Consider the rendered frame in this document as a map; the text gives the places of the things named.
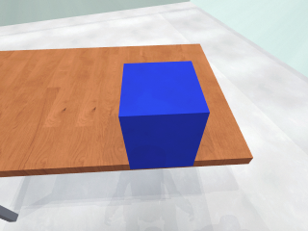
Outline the carton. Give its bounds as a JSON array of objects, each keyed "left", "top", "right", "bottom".
[{"left": 118, "top": 61, "right": 210, "bottom": 169}]

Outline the table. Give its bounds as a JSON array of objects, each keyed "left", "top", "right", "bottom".
[{"left": 0, "top": 43, "right": 253, "bottom": 222}]

